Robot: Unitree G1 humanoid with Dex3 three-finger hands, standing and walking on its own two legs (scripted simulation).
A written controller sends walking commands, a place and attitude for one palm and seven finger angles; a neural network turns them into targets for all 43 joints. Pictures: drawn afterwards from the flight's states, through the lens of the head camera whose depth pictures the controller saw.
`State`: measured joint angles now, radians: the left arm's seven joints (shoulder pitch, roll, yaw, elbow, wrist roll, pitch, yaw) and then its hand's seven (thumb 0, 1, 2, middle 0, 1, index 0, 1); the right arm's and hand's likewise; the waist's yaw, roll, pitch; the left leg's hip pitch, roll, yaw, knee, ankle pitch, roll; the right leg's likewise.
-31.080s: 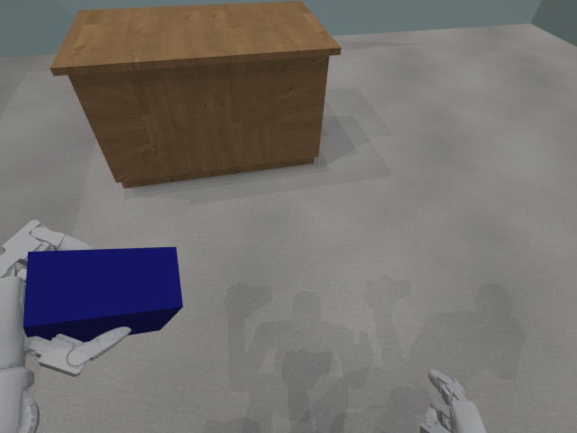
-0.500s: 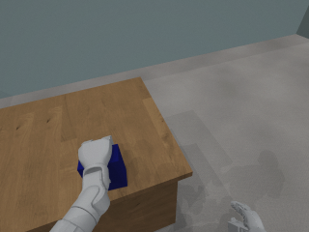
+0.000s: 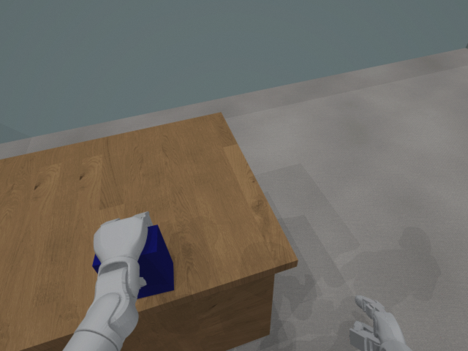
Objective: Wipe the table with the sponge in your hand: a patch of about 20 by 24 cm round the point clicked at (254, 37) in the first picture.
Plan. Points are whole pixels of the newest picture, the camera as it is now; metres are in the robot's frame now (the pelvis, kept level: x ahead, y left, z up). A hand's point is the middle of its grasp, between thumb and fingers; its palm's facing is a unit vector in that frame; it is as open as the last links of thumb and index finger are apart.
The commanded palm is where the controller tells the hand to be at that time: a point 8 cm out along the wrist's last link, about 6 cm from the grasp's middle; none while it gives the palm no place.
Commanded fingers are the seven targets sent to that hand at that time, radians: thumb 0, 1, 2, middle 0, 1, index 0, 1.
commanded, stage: wipe forward along the middle lane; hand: left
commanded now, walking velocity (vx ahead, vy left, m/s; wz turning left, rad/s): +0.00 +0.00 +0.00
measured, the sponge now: (141, 270) +0.27 +0.23 -0.04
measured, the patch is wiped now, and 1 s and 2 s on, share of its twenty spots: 0.90 0.90 0.90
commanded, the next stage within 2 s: slide back across to the first lane in 1.52 s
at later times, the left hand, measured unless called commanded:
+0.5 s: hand (136, 226) +0.34 +0.25 +0.01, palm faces -0.09 -0.02 -1.00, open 10.5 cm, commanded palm +0.32 +0.25 +0.04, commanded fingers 0.00 0.10 1.30 -1.20 -1.60 -1.20 -1.60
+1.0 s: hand (134, 209) +0.39 +0.27 +0.01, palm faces -0.10 +0.00 -1.00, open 10.5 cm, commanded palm +0.36 +0.27 +0.04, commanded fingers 0.00 0.10 1.30 -1.20 -1.60 -1.20 -1.60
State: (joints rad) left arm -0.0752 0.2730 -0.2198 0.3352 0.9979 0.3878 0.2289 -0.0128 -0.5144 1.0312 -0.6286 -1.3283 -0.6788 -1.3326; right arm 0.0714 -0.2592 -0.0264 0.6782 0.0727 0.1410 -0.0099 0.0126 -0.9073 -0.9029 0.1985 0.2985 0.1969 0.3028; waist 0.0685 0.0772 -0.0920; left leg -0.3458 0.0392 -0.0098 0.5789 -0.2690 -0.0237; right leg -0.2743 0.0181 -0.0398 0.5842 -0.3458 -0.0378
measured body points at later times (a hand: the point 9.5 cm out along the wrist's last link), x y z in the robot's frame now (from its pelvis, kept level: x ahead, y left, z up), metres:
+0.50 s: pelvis -0.02 +0.00 -0.01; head +0.00 -0.02 +0.44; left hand +0.34 +0.25 +0.07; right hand +0.13 -0.25 -0.14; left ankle +0.02 +0.14 -0.73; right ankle -0.03 -0.10 -0.73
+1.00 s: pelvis -0.01 +0.01 -0.01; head +0.02 +0.00 +0.44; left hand +0.39 +0.27 +0.07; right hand +0.09 -0.25 -0.14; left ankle +0.02 +0.14 -0.73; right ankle -0.03 -0.10 -0.73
